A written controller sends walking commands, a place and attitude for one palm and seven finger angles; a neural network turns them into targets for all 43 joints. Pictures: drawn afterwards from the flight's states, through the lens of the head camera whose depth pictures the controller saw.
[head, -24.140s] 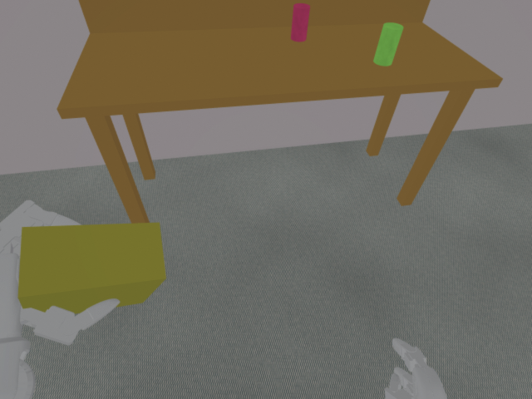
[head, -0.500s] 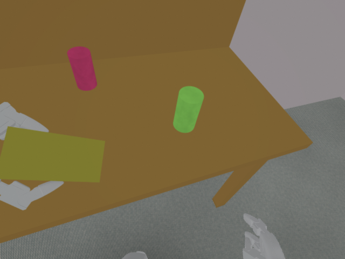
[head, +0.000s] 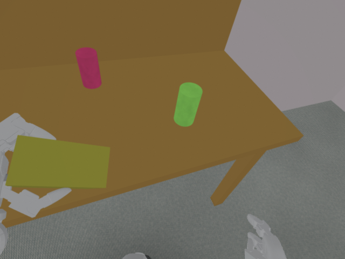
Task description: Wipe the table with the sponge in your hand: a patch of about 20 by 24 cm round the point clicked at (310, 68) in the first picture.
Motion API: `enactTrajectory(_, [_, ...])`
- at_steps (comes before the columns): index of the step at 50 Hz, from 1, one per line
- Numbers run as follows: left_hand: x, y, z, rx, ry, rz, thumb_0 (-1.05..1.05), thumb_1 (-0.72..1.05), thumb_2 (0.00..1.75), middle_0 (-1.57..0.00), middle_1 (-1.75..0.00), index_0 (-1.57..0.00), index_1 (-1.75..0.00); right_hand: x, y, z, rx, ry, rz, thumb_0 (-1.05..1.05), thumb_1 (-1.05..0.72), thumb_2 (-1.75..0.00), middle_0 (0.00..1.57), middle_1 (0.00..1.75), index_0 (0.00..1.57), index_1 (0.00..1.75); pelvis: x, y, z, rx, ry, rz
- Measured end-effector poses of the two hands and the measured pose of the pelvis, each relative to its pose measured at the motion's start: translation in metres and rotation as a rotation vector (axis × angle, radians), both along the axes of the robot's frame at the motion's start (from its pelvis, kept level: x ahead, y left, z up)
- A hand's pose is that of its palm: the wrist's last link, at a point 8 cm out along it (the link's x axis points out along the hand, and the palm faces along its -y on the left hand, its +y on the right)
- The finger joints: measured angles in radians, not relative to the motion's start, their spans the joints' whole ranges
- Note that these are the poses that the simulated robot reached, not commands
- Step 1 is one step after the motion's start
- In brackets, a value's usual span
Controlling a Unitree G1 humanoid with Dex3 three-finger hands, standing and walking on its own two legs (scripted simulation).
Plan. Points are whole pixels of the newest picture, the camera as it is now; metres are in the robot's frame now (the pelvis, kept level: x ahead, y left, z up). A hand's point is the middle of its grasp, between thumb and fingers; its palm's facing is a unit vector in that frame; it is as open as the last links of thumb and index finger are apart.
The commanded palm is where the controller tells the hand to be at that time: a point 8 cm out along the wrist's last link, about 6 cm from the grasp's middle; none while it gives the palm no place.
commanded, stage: come to a stop and stand still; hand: left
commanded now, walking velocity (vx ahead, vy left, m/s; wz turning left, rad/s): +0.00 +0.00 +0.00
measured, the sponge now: (73, 168) +0.23 +0.21 +0.13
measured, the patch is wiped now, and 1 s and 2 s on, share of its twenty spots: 0.00 0.00 0.00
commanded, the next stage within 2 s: none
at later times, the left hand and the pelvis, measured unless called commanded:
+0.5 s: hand (36, 177) +0.20 +0.24 +0.16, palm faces +0.32 -0.89 -0.32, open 10.6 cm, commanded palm +0.15 +0.28 +0.19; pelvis -0.03 +0.01 +0.00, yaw -3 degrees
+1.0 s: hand out of the picture +0.10 +0.29 +0.17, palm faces +0.35 -0.87 -0.35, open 10.6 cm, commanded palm +0.05 +0.33 +0.19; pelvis -0.13 +0.05 -0.04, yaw -2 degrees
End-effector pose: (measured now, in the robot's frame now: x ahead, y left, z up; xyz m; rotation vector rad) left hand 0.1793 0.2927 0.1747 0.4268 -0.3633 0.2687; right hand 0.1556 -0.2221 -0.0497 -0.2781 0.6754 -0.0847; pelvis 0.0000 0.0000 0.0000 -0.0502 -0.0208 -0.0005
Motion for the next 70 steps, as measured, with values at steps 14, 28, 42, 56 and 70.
enactTrajectory(14, [-0.011, -0.005, -0.002, -0.026, 0.032, 0.015, -0.01, -0.55, 1.02, -0.69, -1.31, -0.71, -1.30, -0.009, 0.004, 0.007, 0.003, -0.043, -0.020, 0.02, -0.90, -0.89, 0.21, 0.30, 0.20, 0.30, -0.014, 0.002, 0.002, -0.001, -0.032, -0.024])
enactTrajectory(28, [-0.022, -0.003, -0.003, -0.043, 0.040, 0.013, -0.01, -0.55, 1.02, -0.69, -1.31, -0.71, -1.29, -0.035, 0.010, 0.005, 0.009, -0.038, -0.058, 0.02, -0.90, -0.89, 0.21, 0.30, 0.20, 0.30, -0.033, 0.010, 0.001, -0.006, -0.061, -0.045])
enactTrajectory(42, [-0.056, 0.020, -0.028, -0.064, -0.079, -0.038, -0.01, -0.55, 1.02, -0.69, -1.30, -0.72, -1.29, -0.084, 0.017, -0.029, -0.041, -0.037, -0.105, 0.01, -0.90, -0.89, 0.21, 0.30, 0.20, 0.30, -0.074, 0.036, -0.045, -0.043, -0.139, -0.063])
enactTrajectory(56, [-0.166, 0.057, 0.012, 0.009, -0.170, -0.086, -0.01, -0.55, 1.02, -0.69, -1.30, -0.72, -1.29, -0.167, 0.083, -0.025, 0.019, 0.045, -0.022, 0.02, -0.90, -0.89, 0.21, 0.30, 0.20, 0.30, -0.160, 0.075, -0.028, 0.019, -0.037, -0.054])
enactTrajectory(70, [-0.247, 0.071, 0.022, 0.142, -0.037, -0.118, -0.01, -0.55, 1.02, -0.69, -1.30, -0.72, -1.29, -0.284, 0.107, -0.028, 0.090, 0.003, -0.082, 0.01, -0.90, -0.89, 0.21, 0.30, 0.20, 0.30, -0.263, 0.109, -0.019, 0.054, -0.025, -0.073])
